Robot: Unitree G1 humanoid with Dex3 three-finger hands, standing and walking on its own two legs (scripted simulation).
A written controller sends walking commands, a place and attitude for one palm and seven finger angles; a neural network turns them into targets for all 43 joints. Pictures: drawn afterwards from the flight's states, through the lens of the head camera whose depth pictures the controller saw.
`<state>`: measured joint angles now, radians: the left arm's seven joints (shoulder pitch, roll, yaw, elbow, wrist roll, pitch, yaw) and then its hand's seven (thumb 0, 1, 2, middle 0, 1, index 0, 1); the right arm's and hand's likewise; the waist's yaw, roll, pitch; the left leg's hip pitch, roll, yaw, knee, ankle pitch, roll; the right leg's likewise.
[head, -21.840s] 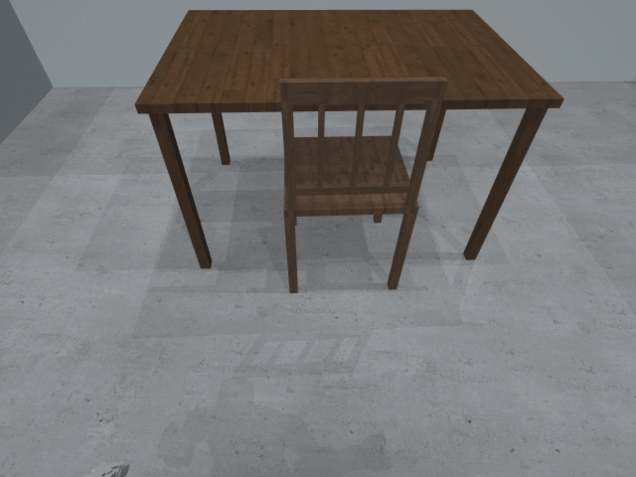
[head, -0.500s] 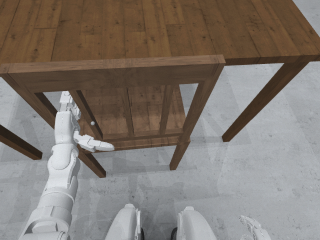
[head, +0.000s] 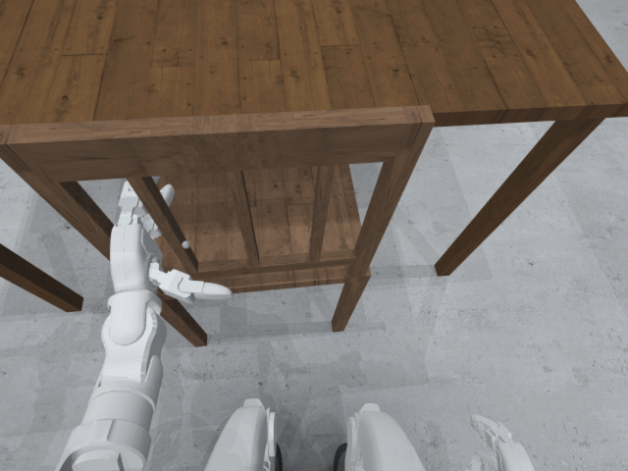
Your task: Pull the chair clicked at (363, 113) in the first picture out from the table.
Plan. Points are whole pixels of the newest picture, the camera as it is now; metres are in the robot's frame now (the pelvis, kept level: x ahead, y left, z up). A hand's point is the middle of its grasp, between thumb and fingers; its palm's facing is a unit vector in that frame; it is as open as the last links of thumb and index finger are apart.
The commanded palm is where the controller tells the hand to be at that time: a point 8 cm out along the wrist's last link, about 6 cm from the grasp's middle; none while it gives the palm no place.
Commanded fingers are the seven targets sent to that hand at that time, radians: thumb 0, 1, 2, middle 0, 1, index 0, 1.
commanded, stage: hook a spindle and tug to test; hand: left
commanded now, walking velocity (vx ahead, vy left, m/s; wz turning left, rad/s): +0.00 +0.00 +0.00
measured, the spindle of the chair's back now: (246, 223) +0.43 +0.10 -0.01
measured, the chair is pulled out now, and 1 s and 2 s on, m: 0.00 0.02 0.09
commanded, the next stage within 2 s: step backward, pulling the chair out in 1.24 s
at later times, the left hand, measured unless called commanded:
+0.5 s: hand (183, 241) +0.39 +0.18 +0.02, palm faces +0.14 -0.99 -0.01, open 7.6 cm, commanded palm +0.36 +0.21 +0.02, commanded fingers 0.00 0.84 0.88 -0.50 -1.45 -0.50 -1.45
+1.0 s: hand (190, 258) +0.36 +0.16 +0.02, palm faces +0.13 -0.99 -0.01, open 5.0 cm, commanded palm +0.33 +0.21 +0.02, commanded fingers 0.00 0.90 0.90 -0.50 -1.45 -0.50 -1.45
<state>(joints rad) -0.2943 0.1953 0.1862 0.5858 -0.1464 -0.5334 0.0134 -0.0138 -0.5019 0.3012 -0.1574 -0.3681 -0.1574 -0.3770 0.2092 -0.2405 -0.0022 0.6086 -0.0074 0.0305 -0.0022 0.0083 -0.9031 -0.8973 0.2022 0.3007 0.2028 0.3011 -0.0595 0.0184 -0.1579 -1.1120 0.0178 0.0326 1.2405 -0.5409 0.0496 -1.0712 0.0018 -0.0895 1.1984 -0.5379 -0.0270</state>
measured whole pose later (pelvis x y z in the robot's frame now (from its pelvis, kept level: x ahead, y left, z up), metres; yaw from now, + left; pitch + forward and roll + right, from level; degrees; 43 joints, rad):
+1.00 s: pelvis +0.01 +0.01 +0.00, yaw +0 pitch +23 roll -3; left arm -0.18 0.17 0.11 0.47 -0.14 -0.51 0.04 0.01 0.78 0.83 -0.44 -1.42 -0.43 -1.44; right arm 0.20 -0.23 -0.01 0.59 0.00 0.05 0.02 0.01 -0.90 -0.90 0.20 0.30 0.20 0.30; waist -0.04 0.02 -0.17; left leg -1.09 0.01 0.04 1.24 -0.56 0.06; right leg -1.05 0.00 -0.08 1.19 -0.55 -0.02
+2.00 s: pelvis -0.02 +0.00 +0.10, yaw -1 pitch +4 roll -1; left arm -0.18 0.19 0.04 0.71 -0.06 -0.20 0.10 0.03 0.78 0.80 -0.32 -1.20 -0.50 -1.45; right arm 0.20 -0.22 0.01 0.59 0.04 0.14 -0.10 0.01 -0.90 -0.90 0.20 0.30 0.20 0.30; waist -0.06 0.00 0.09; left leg -0.39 0.00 0.07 0.54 -0.22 0.05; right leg -0.36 0.02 -0.04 0.49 -0.20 -0.01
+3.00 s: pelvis -0.12 -0.01 +0.10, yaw +7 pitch +3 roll +0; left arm -0.34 0.13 -0.03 0.81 -0.01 -0.18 0.11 0.03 0.72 0.83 -0.33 -1.26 -0.50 -1.45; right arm 0.15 -0.31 -0.03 0.72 0.02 0.03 -0.13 0.01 -0.90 -0.90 0.20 0.30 0.20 0.30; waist -0.05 -0.01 0.14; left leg -0.30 0.02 -0.05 0.56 -0.29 -0.03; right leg -0.39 -0.11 -0.07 0.59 -0.22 0.04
